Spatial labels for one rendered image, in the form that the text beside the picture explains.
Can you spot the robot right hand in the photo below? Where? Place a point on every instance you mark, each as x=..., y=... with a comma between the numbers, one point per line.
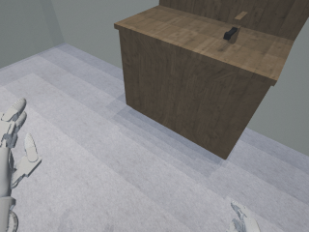
x=247, y=224

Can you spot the left robot forearm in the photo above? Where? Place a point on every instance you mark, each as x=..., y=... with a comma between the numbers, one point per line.
x=8, y=219

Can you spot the counter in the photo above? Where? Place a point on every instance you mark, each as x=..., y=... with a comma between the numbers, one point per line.
x=180, y=72

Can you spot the tap lever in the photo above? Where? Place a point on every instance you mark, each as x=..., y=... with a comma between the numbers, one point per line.
x=228, y=35

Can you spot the robot left hand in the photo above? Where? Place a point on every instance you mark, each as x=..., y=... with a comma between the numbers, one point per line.
x=10, y=124

